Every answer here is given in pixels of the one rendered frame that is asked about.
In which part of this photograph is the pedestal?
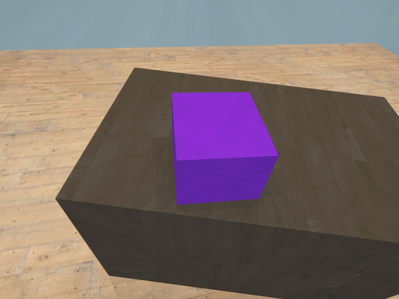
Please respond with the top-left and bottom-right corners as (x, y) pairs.
(55, 67), (399, 299)

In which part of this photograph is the carton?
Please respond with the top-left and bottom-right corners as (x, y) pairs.
(171, 92), (279, 205)

